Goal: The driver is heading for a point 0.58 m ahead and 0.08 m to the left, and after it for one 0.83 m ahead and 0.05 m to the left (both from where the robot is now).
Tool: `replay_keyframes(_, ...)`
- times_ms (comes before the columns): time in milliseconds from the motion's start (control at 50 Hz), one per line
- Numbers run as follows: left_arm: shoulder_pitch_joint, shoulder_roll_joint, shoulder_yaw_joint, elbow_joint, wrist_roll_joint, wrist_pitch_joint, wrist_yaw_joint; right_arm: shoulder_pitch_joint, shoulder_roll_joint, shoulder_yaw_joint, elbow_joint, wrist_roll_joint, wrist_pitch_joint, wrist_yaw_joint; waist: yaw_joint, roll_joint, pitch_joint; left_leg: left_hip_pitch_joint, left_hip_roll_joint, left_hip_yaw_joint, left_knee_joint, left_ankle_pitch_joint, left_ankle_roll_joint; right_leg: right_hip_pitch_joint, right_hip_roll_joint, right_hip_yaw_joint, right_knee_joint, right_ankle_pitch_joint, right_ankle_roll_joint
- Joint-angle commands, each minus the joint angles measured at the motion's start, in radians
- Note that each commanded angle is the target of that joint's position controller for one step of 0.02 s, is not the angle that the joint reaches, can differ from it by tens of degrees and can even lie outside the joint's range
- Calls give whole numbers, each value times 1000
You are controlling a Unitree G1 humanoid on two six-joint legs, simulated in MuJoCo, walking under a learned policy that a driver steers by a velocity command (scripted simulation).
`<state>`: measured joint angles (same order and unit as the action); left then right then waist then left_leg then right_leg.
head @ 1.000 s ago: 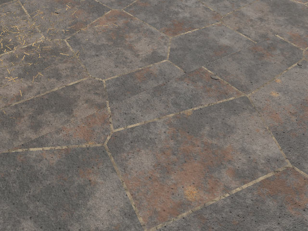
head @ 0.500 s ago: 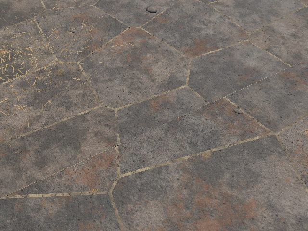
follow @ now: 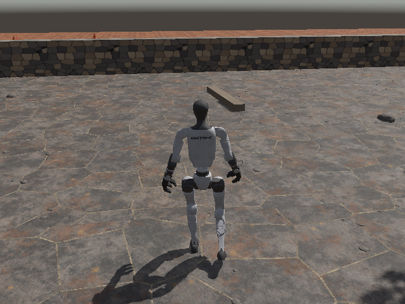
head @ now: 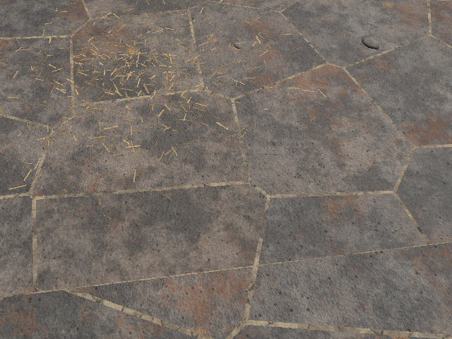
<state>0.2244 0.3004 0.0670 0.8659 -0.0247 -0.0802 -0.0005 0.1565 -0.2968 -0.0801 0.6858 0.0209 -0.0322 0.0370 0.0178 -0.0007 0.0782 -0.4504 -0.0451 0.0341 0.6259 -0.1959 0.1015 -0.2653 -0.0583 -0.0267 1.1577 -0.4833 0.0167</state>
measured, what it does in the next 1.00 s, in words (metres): walks ahead, turning left: right foot, then left foot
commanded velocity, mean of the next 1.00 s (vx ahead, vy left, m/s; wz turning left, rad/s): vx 0.50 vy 0.00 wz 0.41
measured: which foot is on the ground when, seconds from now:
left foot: down 0.00-0.42, up 0.44-0.86, down 0.88-1.00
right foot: up 0.00-0.40, down 0.42-0.90, up 0.92-1.00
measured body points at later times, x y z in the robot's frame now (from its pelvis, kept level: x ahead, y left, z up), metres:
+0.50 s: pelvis +0.29 -0.02 +0.00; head +0.31 -0.02 +0.45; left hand +0.41 +0.28 -0.08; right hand +0.41 -0.29 -0.11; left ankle +0.11 +0.06 -0.65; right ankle +0.40 -0.11 -0.72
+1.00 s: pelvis +0.51 +0.11 +0.01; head +0.53 +0.13 +0.45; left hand +0.44 +0.39 -0.13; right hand +0.76 -0.07 -0.08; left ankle +0.49 +0.21 -0.72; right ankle +0.46 -0.07 -0.63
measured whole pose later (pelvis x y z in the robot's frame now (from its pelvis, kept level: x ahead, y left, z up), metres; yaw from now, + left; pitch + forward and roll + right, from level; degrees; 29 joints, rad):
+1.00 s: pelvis +0.51 +0.11 +0.01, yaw +23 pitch +2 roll +0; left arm 0.30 0.31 0.06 0.90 -0.05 -0.07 -0.03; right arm 0.20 -0.26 -0.06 0.66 0.02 -0.06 0.05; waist 0.03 -0.04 0.02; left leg -0.36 0.01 0.06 0.61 -0.28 0.03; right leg -0.38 -0.03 0.05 1.17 -0.46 -0.05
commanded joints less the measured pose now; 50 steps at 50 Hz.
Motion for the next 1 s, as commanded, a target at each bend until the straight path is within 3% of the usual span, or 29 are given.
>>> replay_keyframes(20,-74,125,22,-114,15,-61,6,117,-128,-36,-41,-8,-26,-8,-51,22,-152,462,270,-496,-352,34,197,-462,-50,108,50,123,-32)
replay_keyframes(60,-42,126,30,-107,23,-39,3,71,-106,-26,-67,-25,-27,-18,-7,51,-137,338,229,-423,-387,152,190,-360,-68,113,-31,181,-16)
replay_keyframes(100,-51,98,25,-112,34,-19,4,97,-124,-31,-62,-17,-31,-30,-3,35,-122,281,209,-369,-404,229,198,-348,-54,94,-119,234,14)
replay_keyframes(240,-279,45,0,-187,29,-22,-14,204,-147,-41,-21,-3,-19,-58,-81,76,-54,209,139,-307,-382,139,120,-281,30,83,-559,596,40)
replay_keyframes(340,-304,87,13,-214,17,-45,-34,257,-135,-41,5,6,0,-67,-84,96,-55,322,184,-435,-255,104,106,-242,55,113,-665,496,4)
replay_keyframes(380,-244,109,27,-210,17,-57,-31,246,-136,-43,-2,6,12,-72,-45,130,-76,351,179,-476,-208,189,89,-146,71,93,-698,435,-30)
replay_keyframes(400,-148,135,42,-188,25,-63,-27,221,-111,-33,-14,4,12,-72,8,131,-131,333,138,-448,-117,238,60,0,49,98,-726,465,-62)
replay_keyframes(420,-6,182,56,-173,40,-66,-22,204,-60,-13,-37,-10,11,-67,73,60,-256,224,78,-371,133,137,20,247,-93,221,-696,445,-120)
replay_keyframes(440,130,249,79,-129,47,-50,-20,346,-11,0,-53,15,6,-68,42,-246,-406,-140,-66,-224,488,-261,-63,609,-305,637,-746,201,-281)
replay_keyframes(460,121,175,60,-136,15,-42,-31,376,-82,-6,-39,17,3,-69,40,-290,-383,-290,-9,-232,649,-399,-72,618,-359,815,-829,-1,-286)
replay_keyframes(480,80,106,42,-144,8,-32,-24,270,-147,-25,-40,16,4,-67,69,-161,-234,-342,36,-225,706,-311,-82,495,-317,672,-854,-50,-238)
replay_keyframes(500,31,95,35,-152,23,-22,-20,199,-149,-26,-54,9,7,-68,59,-82,-152,-320,68,-185,701,-233,-85,366,-279,542,-869,43,-206)
replay_keyframes(520,-3,81,29,-144,32,-16,-17,160,-135,-28,-69,-1,7,-65,39,-67,-86,-299,96,-186,652,-181,-87,255,-246,451,-893,161,-202)
replay_keyframes(540,-21,62,21,-138,39,-18,-14,165,-119,-29,-71,0,12,-60,13,-88,-74,-250,128,-187,609,-149,-82,192,-215,369,-911,238,-189)
replay_keyframes(600,-5,65,24,-101,28,-29,-22,165,-59,-17,-79,9,22,-52,-4,-96,-63,-208,150,-164,495,-140,-82,134,-191,265,-973,325,-217)
replay_keyframes(700,-1,133,37,-51,17,-28,-17,23,-26,8,-119,-10,-3,-36,19,-58,-45,-184,155,-122,150,107,-80,141,-160,97,-1009,545,-223)
replay_keyframes(740,27,151,39,-29,17,-19,-15,-25,-12,13,-120,-12,-18,-20,34,-61,-68,-71,125,-51,92,202,-88,108,-135,30,-990,631,-217)
replay_keyframes(780,67,160,38,-7,0,-9,-15,-64,-21,12,-134,-3,-17,-14,46,-74,-62,-61,116,-35,52,166,-83,147,-150,26,-976,601,-217)
replay_keyframes(800,71,171,41,1,8,-9,-12,-42,-45,2,-129,-5,-19,-9,27,-81,-76,-53,136,-73,106,210,-66,180,-204,42,-941,655,-218)
replay_keyframes(820,58,174,41,1,-2,-4,-9,-24,-63,-6,-126,-4,-19,-2,6,-77,-74,-91,143,-87,92,154,-49,233,-218,45,-909,675,-211)
replay_keyframes(840,44,169,41,-12,2,-2,-10,7,-84,-17,-106,-11,-21,2,-9,-53,-99,-18,111,-37,137,147,-35,217,-214,18,-848,741,-208)
replay_keyframes(860,21,171,38,-18,-4,1,-10,66,-94,-27,-91,-15,-25,2,-55,-65,-117,103,89,-17,96,95,-15,165,-188,6,-752,830,-189)
replay_keyframes(880,15,166,30,-4,-24,7,-13,190,-114,-43,-66,-13,-27,1,-132,-76,-158,279,64,-6,-46,77,14,122,-155,0,-575,925,-167)
replay_keyframes(900,45,127,15,-4,-13,3,-15,298,-174,-65,-36,-18,-29,-9,-173,-2,-219,508,128,-66,-98,179,57,-25,-98,-17,-315,803,-127)
replay_keyframes(920,194,30,-13,-7,19,-10,-33,291,-246,-71,-52,-14,-23,-13,-80,263,-305,753,375,-415,-127,190,187,-346,38,-6,48,-27,-69)
replay_keyframes(940,160,70,-7,-18,-18,-30,-37,336,-200,-56,-51,-3,-25,0,-122,284,-334,731,440,-617,-264,101,244,-496,72,116,167,-114,-79)
replay_keyframes(960,55,147,20,-51,-49,-30,-30,304,-147,-41,-36,1,-35,9,-126,156,-210,617,410,-543,-301,74,212,-544,37,142,189,-40,-87)
replay_keyframes(980,29,147,25,-69,-45,-14,-25,233,-112,-27,-39,3,-37,10,-87,121,-155,525,388,-438,-312,131,196,-534,0,123,157,18,-82)
replay_keyframes(1000,36,131,28,-62,-24,6,-20,172,-81,-17,-43,0,-45,12,-54,95,-117,423,377,-367,-336,167,181,-480,-34,140,102,69,-67)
